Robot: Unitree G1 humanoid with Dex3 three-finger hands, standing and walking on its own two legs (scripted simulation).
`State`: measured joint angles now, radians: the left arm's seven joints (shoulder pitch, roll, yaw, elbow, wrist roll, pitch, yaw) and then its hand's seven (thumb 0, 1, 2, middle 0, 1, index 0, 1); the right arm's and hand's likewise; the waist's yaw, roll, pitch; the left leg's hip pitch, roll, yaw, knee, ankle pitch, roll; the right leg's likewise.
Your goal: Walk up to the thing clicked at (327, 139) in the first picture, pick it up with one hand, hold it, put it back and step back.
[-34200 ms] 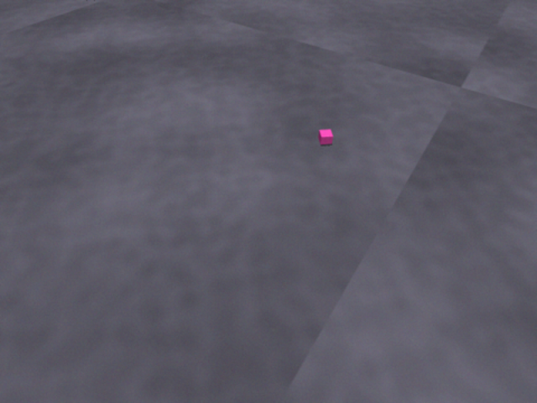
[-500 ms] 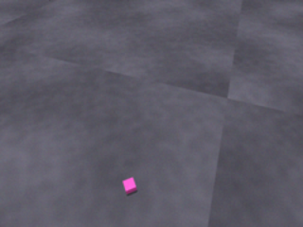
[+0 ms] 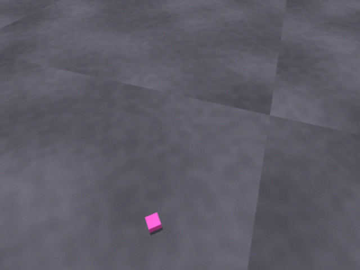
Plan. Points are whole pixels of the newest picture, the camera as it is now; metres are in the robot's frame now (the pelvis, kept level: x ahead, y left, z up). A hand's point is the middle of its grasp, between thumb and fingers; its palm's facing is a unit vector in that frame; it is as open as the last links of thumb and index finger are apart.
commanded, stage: stand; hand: left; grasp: from above
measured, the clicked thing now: (153, 222) +0.47 +0.20 -0.76
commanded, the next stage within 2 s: step back in 0.76 s
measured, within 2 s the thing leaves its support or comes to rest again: neither
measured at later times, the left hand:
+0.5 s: hand out of the picture +0.08 +0.24 -0.16, palm faces +0.00 -0.94 -0.34, open 7.3 cm
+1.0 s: hand out of the picture +0.08 +0.28 -0.17, palm faces -0.04 -0.92 -0.38, open 7.3 cm
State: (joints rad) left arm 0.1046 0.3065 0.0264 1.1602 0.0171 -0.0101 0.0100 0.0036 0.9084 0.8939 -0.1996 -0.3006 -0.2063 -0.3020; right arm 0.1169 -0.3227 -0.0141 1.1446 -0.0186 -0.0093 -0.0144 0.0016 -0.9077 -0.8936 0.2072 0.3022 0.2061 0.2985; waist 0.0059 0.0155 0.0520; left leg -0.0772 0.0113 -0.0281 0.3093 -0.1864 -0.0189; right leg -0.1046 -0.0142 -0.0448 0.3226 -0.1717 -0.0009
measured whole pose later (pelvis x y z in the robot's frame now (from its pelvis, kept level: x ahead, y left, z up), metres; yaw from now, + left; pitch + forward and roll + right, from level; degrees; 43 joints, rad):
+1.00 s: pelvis -0.04 +0.02 -0.01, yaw -1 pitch -1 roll +0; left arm 0.05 0.37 0.07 0.99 0.03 0.03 0.01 0.00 0.91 0.89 -0.20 -0.30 -0.21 -0.30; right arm 0.08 -0.40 -0.05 1.00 0.00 0.04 0.01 0.00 -0.91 -0.89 0.21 0.30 0.21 0.30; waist -0.01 -0.01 0.17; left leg -0.32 -0.04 -0.03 0.80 -0.46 0.04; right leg -0.30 -0.04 -0.02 0.50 -0.20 0.00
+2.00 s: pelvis -0.24 +0.07 -0.02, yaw -1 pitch -3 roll +0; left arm 0.11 0.38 0.08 0.79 0.03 0.08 0.01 0.00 0.91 0.89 -0.20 -0.30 -0.21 -0.30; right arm 0.16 -0.35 -0.04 0.89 -0.03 0.02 -0.01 0.00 -0.91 -0.89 0.21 0.30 0.21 0.30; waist -0.01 -0.06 0.19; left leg -0.23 -0.02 -0.04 0.61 -0.33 0.02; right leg -0.46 0.08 0.10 0.91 -0.47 -0.01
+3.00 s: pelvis -0.59 +0.01 -0.03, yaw -5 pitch -2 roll -1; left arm 0.19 0.39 0.07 0.86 0.02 0.03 0.01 0.00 0.91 0.89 -0.20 -0.30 -0.21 -0.30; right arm 0.08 -0.40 -0.04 0.80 -0.03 0.05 0.00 0.00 -0.90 -0.89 0.21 0.30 0.21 0.30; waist 0.03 0.00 0.16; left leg -0.42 0.07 -0.01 0.66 -0.20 -0.02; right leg -0.21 0.02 0.05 0.64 -0.41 0.01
